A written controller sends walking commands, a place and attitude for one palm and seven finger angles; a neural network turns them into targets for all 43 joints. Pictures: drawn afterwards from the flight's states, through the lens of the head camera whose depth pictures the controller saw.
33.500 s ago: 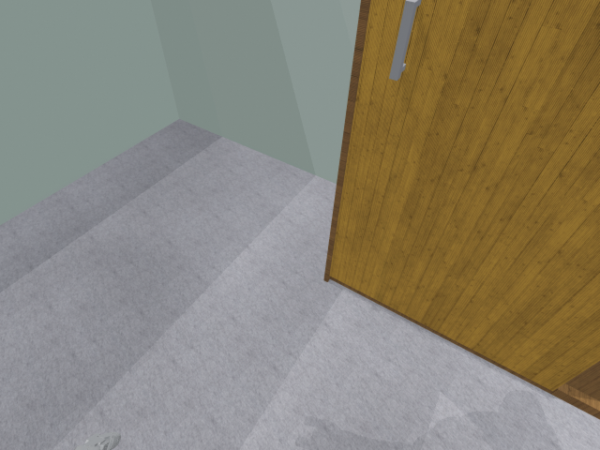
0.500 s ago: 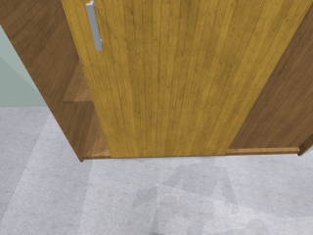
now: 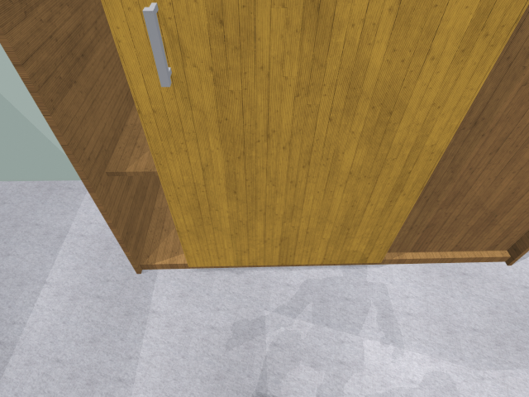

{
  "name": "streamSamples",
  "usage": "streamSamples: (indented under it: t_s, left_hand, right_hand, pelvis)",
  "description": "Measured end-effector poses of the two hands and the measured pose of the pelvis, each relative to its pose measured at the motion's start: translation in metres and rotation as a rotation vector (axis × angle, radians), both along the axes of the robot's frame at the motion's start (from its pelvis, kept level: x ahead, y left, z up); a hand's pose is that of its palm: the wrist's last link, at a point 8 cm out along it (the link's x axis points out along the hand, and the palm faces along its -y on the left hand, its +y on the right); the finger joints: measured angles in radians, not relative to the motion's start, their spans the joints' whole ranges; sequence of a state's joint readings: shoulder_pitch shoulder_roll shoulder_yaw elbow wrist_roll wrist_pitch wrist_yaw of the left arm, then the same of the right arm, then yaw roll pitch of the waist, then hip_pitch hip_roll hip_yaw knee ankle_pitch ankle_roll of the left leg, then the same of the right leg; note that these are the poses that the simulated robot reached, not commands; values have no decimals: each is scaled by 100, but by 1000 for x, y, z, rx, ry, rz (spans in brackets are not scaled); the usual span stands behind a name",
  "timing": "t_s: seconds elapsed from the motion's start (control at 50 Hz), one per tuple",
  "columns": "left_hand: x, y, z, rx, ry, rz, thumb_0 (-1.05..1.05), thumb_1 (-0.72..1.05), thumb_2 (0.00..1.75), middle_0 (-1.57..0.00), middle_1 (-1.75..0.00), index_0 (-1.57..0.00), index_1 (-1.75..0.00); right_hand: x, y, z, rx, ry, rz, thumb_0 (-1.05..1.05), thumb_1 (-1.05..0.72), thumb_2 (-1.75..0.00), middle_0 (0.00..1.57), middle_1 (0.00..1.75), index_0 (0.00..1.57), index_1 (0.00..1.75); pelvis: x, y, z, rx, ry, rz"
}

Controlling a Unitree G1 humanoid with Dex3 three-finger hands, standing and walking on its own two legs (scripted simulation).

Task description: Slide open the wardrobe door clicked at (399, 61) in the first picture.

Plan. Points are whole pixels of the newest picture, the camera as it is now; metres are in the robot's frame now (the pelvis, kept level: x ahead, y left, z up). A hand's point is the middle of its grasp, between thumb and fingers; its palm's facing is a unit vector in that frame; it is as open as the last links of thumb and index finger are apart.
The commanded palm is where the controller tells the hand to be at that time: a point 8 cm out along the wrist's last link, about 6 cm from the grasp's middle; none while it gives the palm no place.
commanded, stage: take the last steps up to it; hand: left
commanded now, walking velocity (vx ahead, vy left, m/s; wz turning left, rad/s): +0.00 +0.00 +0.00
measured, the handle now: (160, 46) +0.69 +0.26 +0.19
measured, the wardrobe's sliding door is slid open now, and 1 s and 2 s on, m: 0.21 0.21 0.21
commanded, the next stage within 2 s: come to a stop and stand still in 0.76 s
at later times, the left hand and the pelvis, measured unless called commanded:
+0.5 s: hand out of the picture +0.03 +0.22 -0.20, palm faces +0.09 -0.98 -0.15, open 7.3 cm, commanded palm none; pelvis +0.07 +0.04 -0.02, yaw +3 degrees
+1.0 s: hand (169, 315) +0.30 +0.22 -0.18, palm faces +0.13 -0.97 -0.18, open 7.2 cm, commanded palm none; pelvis +0.22 +0.04 -0.02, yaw +6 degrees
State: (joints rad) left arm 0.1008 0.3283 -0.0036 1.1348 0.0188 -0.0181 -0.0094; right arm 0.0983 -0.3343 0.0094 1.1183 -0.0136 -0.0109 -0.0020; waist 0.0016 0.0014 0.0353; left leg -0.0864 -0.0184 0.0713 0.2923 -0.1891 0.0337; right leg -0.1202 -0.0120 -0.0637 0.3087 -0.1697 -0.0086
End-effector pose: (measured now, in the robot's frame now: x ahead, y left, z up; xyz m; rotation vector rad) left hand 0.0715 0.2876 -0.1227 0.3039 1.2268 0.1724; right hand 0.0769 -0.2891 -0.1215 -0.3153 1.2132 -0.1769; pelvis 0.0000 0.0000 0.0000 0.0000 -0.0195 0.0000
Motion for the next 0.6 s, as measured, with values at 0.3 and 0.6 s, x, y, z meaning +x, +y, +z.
streamSamples:
  t_s: [0.3, 0.6]
  left_hand:
    - [-4, -22, -17, -60, 21, 44, 0, 91, 90, -20, -30, -20, -30]
    - [-12, -12, -39, -178, 239, 158, 0, 91, 90, -20, -30, -20, -30]
  right_hand:
    - [-16, 19, -15, 40, 96, -8, 1, -90, -90, 20, 30, 20, 30]
    - [-44, 119, -21, 119, 299, -102, 0, -90, -90, 20, 30, 20, 30]
  pelvis:
    - [21, 0, -6, -15, 9, 19]
    - [92, 50, -11, -11, 13, 62]
